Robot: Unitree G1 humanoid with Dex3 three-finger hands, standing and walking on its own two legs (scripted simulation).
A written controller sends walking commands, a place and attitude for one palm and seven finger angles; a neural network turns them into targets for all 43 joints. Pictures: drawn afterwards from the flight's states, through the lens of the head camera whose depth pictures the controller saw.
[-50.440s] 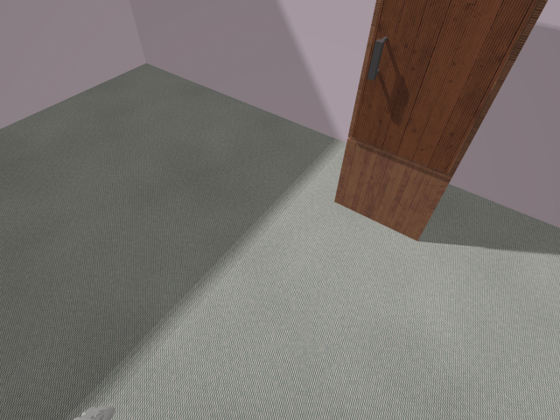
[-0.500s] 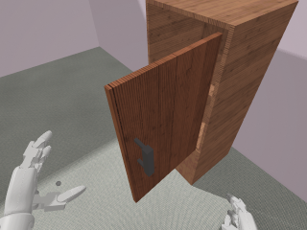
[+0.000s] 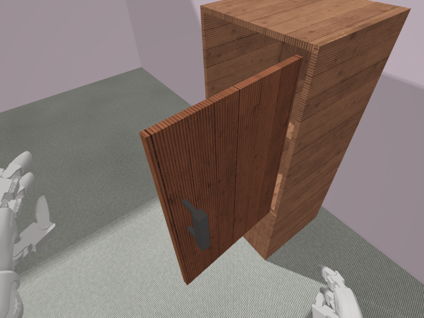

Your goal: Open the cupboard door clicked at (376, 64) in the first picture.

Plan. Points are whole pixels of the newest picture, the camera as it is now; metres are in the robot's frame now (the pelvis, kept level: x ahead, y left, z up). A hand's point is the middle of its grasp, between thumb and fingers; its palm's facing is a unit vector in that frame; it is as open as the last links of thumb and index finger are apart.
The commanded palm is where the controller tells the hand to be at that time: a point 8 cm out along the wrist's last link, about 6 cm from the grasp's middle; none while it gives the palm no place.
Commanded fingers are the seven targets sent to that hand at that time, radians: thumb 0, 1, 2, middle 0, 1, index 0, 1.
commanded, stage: draw the hand back to the body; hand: left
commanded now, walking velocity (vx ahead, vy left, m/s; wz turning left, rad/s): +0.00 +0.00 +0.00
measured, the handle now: (195, 224) +0.31 +0.09 -0.01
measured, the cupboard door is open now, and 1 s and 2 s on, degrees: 94 94 94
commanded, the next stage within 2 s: step back with the hand held close in 0.22 s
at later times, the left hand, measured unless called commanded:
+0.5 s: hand (48, 224) +0.19 +0.26 +0.17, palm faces +0.43 -0.77 -0.47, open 7.4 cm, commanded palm +0.12 +0.30 +0.17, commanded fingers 0.00 0.90 0.90 -0.20 -0.30 -0.20 -0.30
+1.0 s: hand out of the picture +0.10 +0.28 +0.15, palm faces +0.44 -0.75 -0.50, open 7.4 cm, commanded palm +0.04 +0.31 +0.17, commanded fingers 0.00 0.90 0.90 -0.20 -0.30 -0.20 -0.30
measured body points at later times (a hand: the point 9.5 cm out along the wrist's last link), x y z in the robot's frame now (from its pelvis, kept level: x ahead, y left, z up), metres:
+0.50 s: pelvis -0.02 +0.00 +0.00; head -0.01 -0.02 +0.45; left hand +0.16 +0.30 +0.19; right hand +0.17 -0.23 -0.08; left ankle -0.03 +0.12 -0.74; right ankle -0.02 -0.12 -0.74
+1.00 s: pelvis -0.10 +0.01 -0.02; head -0.08 +0.02 +0.43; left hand +0.07 +0.31 +0.18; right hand +0.09 -0.22 -0.09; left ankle -0.03 +0.12 -0.74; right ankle -0.02 -0.12 -0.74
